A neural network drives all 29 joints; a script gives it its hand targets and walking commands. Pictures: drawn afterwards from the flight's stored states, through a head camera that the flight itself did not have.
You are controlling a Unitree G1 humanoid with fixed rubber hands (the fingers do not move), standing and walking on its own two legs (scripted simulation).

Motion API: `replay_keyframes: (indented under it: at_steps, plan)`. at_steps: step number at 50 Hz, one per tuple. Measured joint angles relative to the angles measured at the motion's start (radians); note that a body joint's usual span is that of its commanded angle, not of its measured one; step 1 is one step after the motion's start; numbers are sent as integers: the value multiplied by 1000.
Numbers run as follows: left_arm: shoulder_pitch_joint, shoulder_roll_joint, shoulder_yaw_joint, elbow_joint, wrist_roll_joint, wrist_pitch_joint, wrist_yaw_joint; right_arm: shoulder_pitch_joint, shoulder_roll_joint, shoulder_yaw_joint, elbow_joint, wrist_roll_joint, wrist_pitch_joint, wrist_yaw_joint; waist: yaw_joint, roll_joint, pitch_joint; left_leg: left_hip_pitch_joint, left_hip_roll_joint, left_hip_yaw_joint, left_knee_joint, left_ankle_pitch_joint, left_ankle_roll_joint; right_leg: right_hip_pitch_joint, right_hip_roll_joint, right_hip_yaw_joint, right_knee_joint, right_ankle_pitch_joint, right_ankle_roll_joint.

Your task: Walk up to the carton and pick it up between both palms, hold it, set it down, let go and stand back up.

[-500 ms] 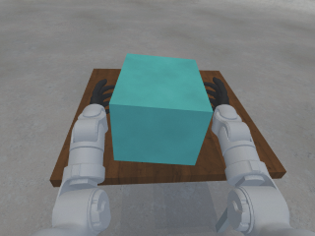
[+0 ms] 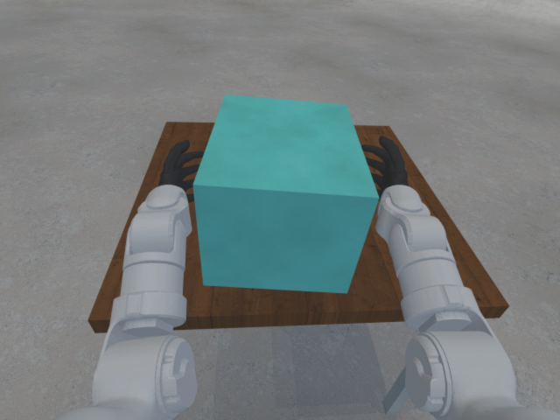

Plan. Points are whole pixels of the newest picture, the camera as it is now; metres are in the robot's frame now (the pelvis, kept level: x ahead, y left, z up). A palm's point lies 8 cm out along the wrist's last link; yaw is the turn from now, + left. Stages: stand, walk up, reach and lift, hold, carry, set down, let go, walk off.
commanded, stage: set down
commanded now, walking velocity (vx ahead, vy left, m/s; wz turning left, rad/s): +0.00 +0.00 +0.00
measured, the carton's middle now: (281, 186) +0.45 +0.02 +0.14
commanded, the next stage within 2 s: none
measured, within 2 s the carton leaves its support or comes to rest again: neither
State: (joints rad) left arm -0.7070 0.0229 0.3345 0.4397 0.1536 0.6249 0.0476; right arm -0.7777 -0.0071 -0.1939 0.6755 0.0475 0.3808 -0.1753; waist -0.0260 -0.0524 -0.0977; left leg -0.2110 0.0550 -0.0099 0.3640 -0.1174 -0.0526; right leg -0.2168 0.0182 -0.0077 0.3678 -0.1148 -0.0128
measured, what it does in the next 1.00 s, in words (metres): stands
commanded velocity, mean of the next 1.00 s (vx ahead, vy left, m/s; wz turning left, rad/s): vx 0.00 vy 0.00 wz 0.00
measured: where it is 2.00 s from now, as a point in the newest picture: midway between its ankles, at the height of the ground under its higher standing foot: outside the picture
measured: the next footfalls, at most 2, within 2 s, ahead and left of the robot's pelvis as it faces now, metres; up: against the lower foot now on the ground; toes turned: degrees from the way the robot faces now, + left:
none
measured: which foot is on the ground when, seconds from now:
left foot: down 0.00-1.00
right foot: down 0.00-1.00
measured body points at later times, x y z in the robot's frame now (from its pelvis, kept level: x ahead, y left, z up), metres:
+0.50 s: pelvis +0.03 +0.00 +0.00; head +0.01 +0.03 +0.45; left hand +0.43 +0.18 +0.15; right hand +0.44 -0.14 +0.17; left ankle +0.05 +0.15 -0.74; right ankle +0.05 -0.11 -0.74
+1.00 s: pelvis +0.04 +0.00 +0.00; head +0.03 +0.02 +0.45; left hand +0.42 +0.18 +0.13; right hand +0.46 -0.13 +0.15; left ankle +0.05 +0.15 -0.74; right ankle +0.05 -0.11 -0.74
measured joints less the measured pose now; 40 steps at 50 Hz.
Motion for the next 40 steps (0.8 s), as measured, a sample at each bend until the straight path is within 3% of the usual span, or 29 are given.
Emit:
replay_keyframes:
  at_steps: [8,18,26,34,40]
  plan:
    - [0,0,0,0,0,-11,0,0,0,0,5,1,-16,-1,0,-3,0,0,0,0,-7,0,0,0,0,0,-7,-1,0]
    - [0,-16,28,5,48,-106,-20,0,4,0,77,1,-166,9,0,-10,7,10,0,0,-37,0,0,6,0,-1,-27,-6,0]
    - [21,-26,28,4,56,-157,-20,0,0,7,90,1,-211,16,0,-14,45,23,0,0,-59,-4,0,18,0,-2,-45,-14,0]
    - [114,-70,28,-103,56,-173,2,20,-43,113,56,24,-218,24,0,-10,52,23,0,0,-53,-23,0,24,0,-2,-51,-27,0]
    - [144,-82,28,-139,56,-172,11,20,-46,126,54,33,-221,34,0,1,52,23,0,0,-42,-32,0,29,0,-2,-51,-30,0]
